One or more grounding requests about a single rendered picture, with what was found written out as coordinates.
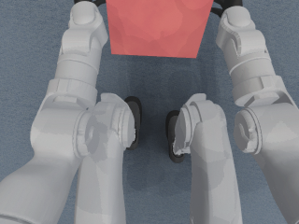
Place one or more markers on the right robot thigh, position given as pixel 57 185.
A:
pixel 214 190

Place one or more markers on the robot left forearm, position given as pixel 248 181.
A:
pixel 73 86

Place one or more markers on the robot right hand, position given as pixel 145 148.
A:
pixel 225 4

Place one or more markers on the robot right forearm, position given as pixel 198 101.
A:
pixel 248 61

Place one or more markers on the carton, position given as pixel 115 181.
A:
pixel 159 28

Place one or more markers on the robot left upper arm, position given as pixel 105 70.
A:
pixel 37 192

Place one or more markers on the robot right shin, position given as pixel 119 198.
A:
pixel 180 147

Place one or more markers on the robot right upper arm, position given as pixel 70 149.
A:
pixel 270 133

